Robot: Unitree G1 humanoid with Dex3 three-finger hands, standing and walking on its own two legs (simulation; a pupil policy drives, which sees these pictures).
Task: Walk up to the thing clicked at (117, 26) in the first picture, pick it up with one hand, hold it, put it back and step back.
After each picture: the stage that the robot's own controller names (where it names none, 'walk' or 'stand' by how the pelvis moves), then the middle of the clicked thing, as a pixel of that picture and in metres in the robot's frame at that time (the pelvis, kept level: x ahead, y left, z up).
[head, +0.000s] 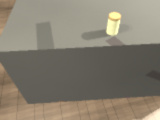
stand; (113, 24) +0.78 -0.16 -0.05
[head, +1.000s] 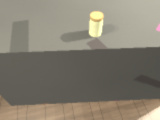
rise first; (95, 24) +0.70 -0.02 -0.03
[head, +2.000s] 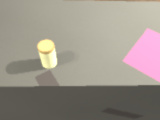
stand; (47, 54) +0.49 +0.17 -0.03
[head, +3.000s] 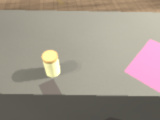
stand; (51, 64) +0.48 +0.16 -0.05
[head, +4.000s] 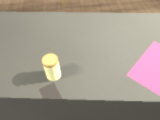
stand; (51, 67) +0.46 +0.16 -0.06
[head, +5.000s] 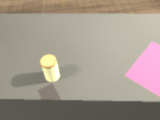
stand; (50, 68) +0.46 +0.17 -0.06
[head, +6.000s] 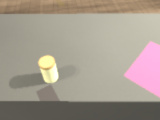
stand; (48, 69) +0.45 +0.18 -0.06
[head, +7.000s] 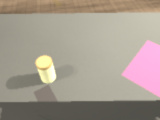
rise first; (46, 69) +0.45 +0.19 -0.05
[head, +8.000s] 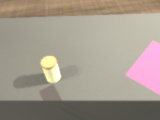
go down; (51, 69) +0.46 +0.19 -0.05
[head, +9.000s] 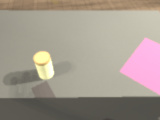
go down; (44, 65) +0.46 +0.18 -0.04
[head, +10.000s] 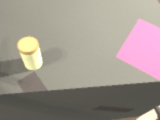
go down; (31, 54) +0.46 +0.18 +0.01
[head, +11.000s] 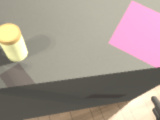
close in; (13, 44) +0.46 +0.19 +0.03
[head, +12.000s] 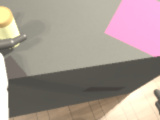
close; (5, 28) +0.50 +0.19 +0.05
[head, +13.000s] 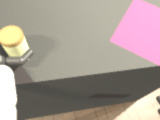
lift; (16, 46) +0.45 +0.18 +0.04
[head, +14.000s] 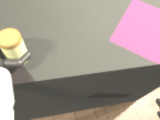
lift; (14, 48) +0.45 +0.19 +0.04
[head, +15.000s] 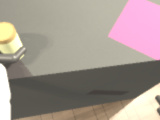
lift; (9, 43) +0.46 +0.20 +0.05
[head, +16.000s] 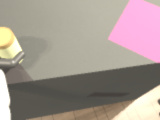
lift; (7, 47) +0.45 +0.20 +0.05
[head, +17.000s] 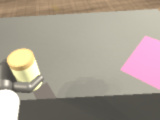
hold; (26, 71) +0.31 +0.18 +0.15
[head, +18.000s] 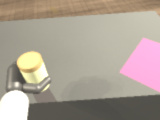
crouch; (34, 72) +0.32 +0.16 +0.13
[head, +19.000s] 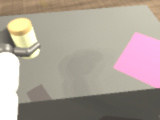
crouch; (24, 39) +0.44 +0.18 +0.15
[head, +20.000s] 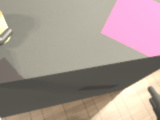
lower; out of the picture +0.51 +0.20 +0.04
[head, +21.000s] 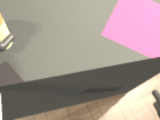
lower; out of the picture +0.50 +0.21 +0.05
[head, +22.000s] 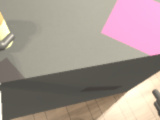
lower; out of the picture +0.50 +0.20 +0.05
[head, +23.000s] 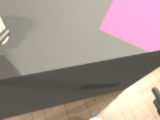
lower; out of the picture +0.51 +0.21 +0.06
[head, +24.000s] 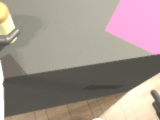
loosen; (1, 24) +0.51 +0.19 +0.06
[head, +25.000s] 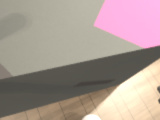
rise; out of the picture +0.51 +0.21 +0.06
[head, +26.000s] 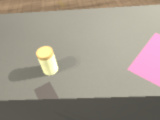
sink last; (47, 61) +0.47 +0.19 +0.00
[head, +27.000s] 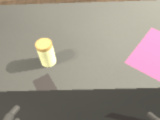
stand; (46, 53) +0.50 +0.19 +0.00
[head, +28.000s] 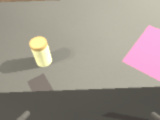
stand; (41, 52) +0.49 +0.20 +0.01
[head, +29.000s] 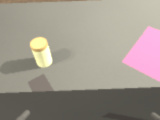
stand; (41, 52) +0.49 +0.20 +0.01
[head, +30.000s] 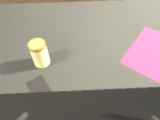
stand; (39, 53) +0.49 +0.20 +0.01
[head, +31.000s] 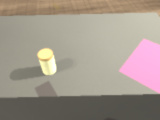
stand; (47, 62) +0.50 +0.19 -0.05
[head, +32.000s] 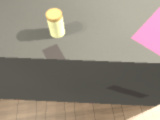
walk; (55, 23) +0.60 +0.14 -0.02
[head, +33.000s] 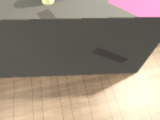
walk; out of the picture +0.86 +0.22 -0.03
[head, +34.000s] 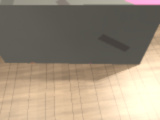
stand; out of the picture +1.14 +0.19 -0.03
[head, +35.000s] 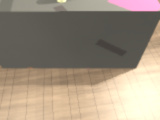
stand; out of the picture +1.12 +0.19 -0.05
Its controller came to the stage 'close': yes
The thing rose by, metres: 0.20
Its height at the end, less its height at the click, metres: +0.00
